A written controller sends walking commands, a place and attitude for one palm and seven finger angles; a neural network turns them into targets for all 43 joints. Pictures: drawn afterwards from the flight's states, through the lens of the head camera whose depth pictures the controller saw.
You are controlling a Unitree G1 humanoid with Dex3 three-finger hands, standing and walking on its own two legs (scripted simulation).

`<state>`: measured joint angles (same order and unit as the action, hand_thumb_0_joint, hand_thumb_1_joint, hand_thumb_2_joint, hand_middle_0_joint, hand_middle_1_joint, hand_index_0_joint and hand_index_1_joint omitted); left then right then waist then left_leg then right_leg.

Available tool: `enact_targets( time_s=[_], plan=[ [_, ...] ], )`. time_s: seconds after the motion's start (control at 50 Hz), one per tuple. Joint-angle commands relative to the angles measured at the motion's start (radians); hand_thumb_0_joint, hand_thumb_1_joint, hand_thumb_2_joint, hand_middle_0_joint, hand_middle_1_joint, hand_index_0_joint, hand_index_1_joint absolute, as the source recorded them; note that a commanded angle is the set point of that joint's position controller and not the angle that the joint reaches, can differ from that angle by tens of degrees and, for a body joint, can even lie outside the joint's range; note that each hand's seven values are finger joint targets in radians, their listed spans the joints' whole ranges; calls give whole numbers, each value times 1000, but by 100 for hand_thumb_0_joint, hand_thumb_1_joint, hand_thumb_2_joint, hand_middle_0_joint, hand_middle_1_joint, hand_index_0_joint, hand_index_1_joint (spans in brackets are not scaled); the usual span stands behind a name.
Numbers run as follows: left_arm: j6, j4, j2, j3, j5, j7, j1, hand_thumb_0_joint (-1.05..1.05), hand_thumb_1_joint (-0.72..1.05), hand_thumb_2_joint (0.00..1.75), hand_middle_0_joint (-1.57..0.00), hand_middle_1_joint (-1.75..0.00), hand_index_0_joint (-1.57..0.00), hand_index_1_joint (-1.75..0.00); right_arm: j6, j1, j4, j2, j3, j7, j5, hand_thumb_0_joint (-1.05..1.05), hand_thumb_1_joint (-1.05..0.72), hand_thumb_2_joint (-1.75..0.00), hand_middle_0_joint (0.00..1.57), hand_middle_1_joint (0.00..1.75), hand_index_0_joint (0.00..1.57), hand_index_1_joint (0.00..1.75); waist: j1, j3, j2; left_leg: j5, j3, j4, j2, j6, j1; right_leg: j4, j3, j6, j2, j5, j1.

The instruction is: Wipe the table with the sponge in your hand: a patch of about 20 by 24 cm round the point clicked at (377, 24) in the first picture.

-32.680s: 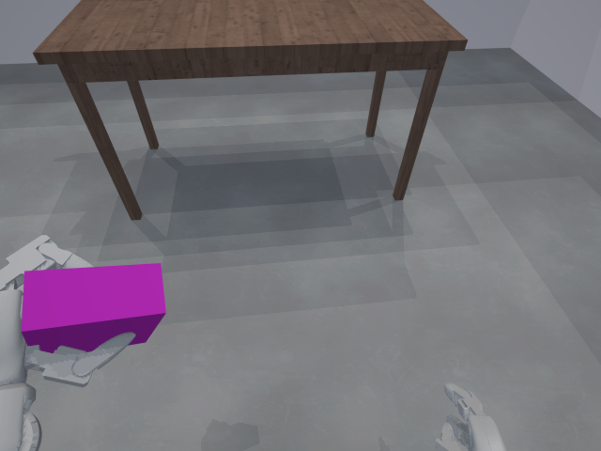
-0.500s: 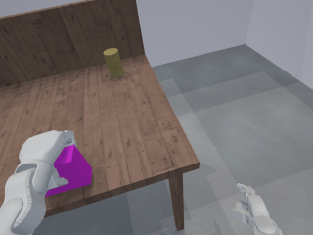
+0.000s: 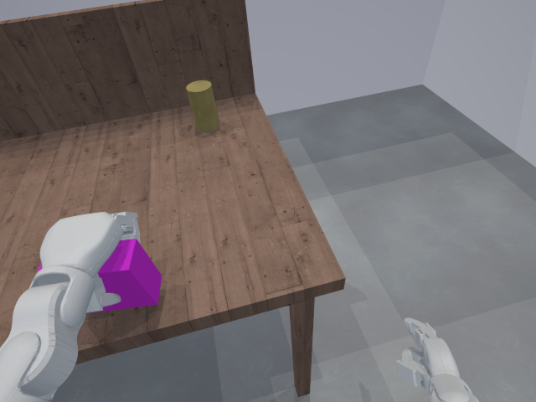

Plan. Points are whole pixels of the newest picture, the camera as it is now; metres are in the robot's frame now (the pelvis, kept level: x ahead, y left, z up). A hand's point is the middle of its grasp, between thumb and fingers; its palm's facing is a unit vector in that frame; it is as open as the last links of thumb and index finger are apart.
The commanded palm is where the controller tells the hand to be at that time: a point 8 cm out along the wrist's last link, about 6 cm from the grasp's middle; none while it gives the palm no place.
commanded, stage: lower the sponge onto the table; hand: left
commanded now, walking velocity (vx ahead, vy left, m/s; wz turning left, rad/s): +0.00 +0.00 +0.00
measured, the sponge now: (110, 283) +0.23 +0.29 +0.07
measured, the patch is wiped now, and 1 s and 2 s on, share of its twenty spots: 0.00 0.00 0.10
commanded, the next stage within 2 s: wipe forward along the first lane in 1.04 s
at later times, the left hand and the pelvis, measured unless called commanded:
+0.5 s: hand (97, 244) +0.26 +0.30 +0.13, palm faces +0.10 -0.05 -0.99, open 9.2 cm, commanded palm +0.22 +0.30 +0.18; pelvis +0.01 +0.01 +0.00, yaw +0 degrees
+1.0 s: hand (97, 266) +0.24 +0.30 +0.09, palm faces +0.03 -0.10 -0.99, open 9.2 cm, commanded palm +0.21 +0.30 +0.15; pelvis +0.02 +0.01 +0.00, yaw +0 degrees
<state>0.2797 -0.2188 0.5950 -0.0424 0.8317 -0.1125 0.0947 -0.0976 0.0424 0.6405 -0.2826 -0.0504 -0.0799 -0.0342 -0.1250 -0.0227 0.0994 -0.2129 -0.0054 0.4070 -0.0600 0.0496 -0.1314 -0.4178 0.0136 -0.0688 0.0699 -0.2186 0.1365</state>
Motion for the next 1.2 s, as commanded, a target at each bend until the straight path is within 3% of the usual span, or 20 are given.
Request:
enact_targets(
  time_s=[0.0,0.1,0.14,0.22,0.3,0.36,0.4,0.42,0.48,0.56,0.64,0.7,0.72,0.76,0.8,0.86,0.9,0.92,1.02,1.18],
  plan=[
    [-5,-157,348,334,45,157,-288,0,10,130,-120,-160,-120,-160,44,-208,-148,-80,40,11,-4,0,-90,-90,20,30,20,30,-24,187,66,195,-88,-52,11,-11,21,88,170,-51,-17,101,-74],
    [137,-6,203,199,-10,120,-222,0,10,130,-120,-160,-120,-160,25,-258,-147,-102,39,25,-28,0,-90,-90,20,30,20,30,3,105,3,144,-61,-66,16,-15,-33,99,134,-27,-33,76,-28],
    [164,-48,138,111,-22,75,-201,0,10,130,-120,-160,-120,-160,24,-234,-160,-106,42,24,-28,0,-90,-90,20,30,20,30,21,150,-30,169,-57,-64,18,-7,-27,79,89,-9,-44,137,-59],
    [136,-129,147,69,13,12,-291,0,10,130,-120,-160,-120,-160,41,-226,-176,-103,31,13,-22,0,-90,-90,20,30,20,30,47,208,-85,154,-67,-51,21,14,5,73,81,1,-44,113,-59],
    [-11,-242,303,217,63,61,-381,0,10,130,-120,-160,-120,-160,66,-216,-177,-89,30,-8,0,0,-90,-90,20,30,20,30,14,281,-42,178,-91,-53,21,19,64,73,117,-19,-16,105,-82],
    [-63,-145,272,246,74,134,-327,0,10,130,-120,-160,-120,-160,54,-154,-140,-83,44,-8,8,0,-90,-90,20,30,20,30,3,246,-16,229,-80,-55,16,-4,42,68,86,-26,-18,143,-89],
    [-28,-102,296,297,64,166,-266,0,10,130,-120,-160,-120,-160,43,-194,-142,-85,42,8,-3,0,-90,-90,20,30,20,30,-25,202,33,226,-90,-65,15,-11,22,76,135,-47,-11,132,-74],
    [-8,-102,230,254,48,177,-244,0,10,130,-120,-160,-120,-160,35,-176,-139,-84,50,17,-2,0,-90,-90,20,30,20,30,-20,227,27,250,-72,-60,21,-17,14,62,93,-36,-25,157,-93],
    [87,-40,180,220,15,171,-129,0,10,130,-120,-160,-120,-160,13,-197,-139,-101,55,37,-8,0,-90,-90,20,30,20,30,-23,197,-19,269,-65,-58,21,-26,-19,59,85,-25,-31,205,-99],
    [177,-78,112,114,0,99,-103,0,10,130,-120,-160,-120,-160,4,-220,-163,-112,49,46,-21,0,-90,-90,20,30,20,30,13,187,-75,257,-64,-52,24,-12,-27,50,75,-10,-39,236,-94],
    [115,-197,141,98,36,63,-200,0,10,130,-120,-160,-120,-160,26,-196,-177,-104,45,25,-7,0,-90,-90,20,30,20,30,38,235,-88,259,-71,-30,24,13,27,48,77,-5,-34,218,-75],
    [18,-277,229,185,65,98,-234,0,10,130,-120,-160,-120,-160,42,-206,-179,-89,43,11,3,0,-90,-90,20,30,20,30,15,272,-27,267,-90,-27,25,16,69,48,117,-21,-10,201,-76],
    [4,-215,178,164,62,113,-189,0,10,130,-120,-160,-120,-160,44,-157,-164,-80,44,8,9,0,-90,-90,20,30,20,30,18,256,-53,285,-77,-20,25,9,57,39,74,-13,-23,206,-75],
    [4,-126,135,150,55,121,-137,0,10,130,-120,-160,-120,-160,30,-137,-141,-92,53,15,3,0,-90,-90,20,30,20,30,21,178,-66,274,-83,-35,27,-10,26,55,65,-13,-19,194,-33],
    [34,-84,191,212,58,139,-111,0,10,130,-120,-160,-120,-160,21,-187,-146,-98,47,24,-6,0,-90,-90,20,30,20,30,-2,154,-49,240,-82,-47,24,-10,0,58,109,-31,-9,165,-31],
    [57,-138,164,178,64,156,-141,0,10,130,-120,-160,-120,-160,4,-176,-154,-100,53,33,-2,0,-90,-90,20,30,20,30,-1,215,-8,291,-74,-41,22,-27,-7,37,77,-27,-21,206,-75],
    [74,-180,198,209,68,166,-106,0,10,130,-120,-160,-120,-160,10,-221,-169,-98,47,39,-4,0,-90,-90,20,30,20,30,-15,241,22,308,-85,-35,20,-19,11,29,118,-38,-11,221,-87],
    [71,-204,134,162,60,166,-87,0,10,130,-120,-160,-120,-160,12,-188,-172,-90,53,41,0,0,-90,-90,20,30,20,30,-5,266,12,345,-77,-21,24,-18,20,20,81,-27,-23,253,-100],
    [90,-138,122,153,47,150,-48,0,10,130,-120,-160,-120,-160,5,-176,-160,-98,53,41,-4,0,-90,-90,20,30,20,30,18,198,-81,280,-71,-22,28,-8,-15,33,81,-16,-22,231,-62],
    [60,-69,135,148,52,149,-121,0,10,130,-120,-160,-120,-160,2,-164,-145,-105,57,21,-5,0,-90,-90,20,30,20,30,26,172,-90,203,-64,-24,19,0,-28,47,86,-10,-23,168,-31]
  ],
)
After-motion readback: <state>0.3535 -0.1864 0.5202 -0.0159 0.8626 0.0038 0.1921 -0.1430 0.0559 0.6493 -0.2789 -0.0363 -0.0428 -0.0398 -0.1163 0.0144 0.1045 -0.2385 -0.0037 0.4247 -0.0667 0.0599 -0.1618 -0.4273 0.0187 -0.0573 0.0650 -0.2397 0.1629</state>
